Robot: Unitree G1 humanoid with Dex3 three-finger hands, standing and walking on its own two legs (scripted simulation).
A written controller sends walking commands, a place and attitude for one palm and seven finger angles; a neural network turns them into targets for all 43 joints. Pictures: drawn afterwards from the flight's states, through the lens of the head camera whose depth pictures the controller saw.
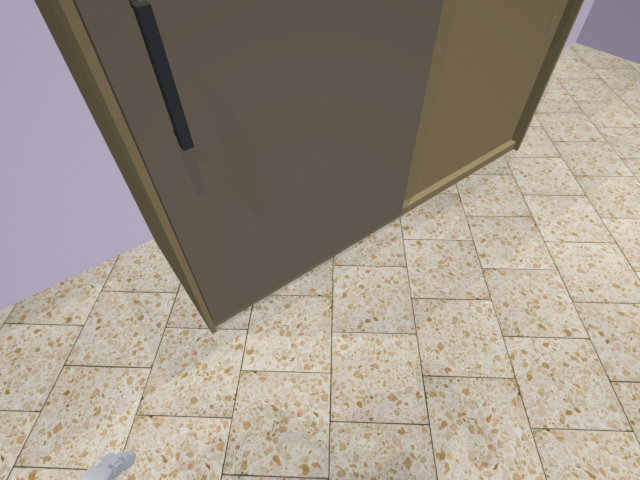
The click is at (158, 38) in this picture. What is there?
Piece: wardrobe's sliding door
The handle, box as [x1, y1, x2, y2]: [129, 0, 193, 150]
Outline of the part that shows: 129,0 131,7 134,10 174,129 173,131 177,137 179,145 183,150 192,147 193,144 151,6 146,1 139,2 137,0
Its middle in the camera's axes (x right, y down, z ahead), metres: -0.30 -0.29 +0.72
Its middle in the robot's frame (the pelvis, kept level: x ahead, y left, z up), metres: +0.74 +0.33 +0.14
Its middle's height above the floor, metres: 0.91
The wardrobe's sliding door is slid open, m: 0.00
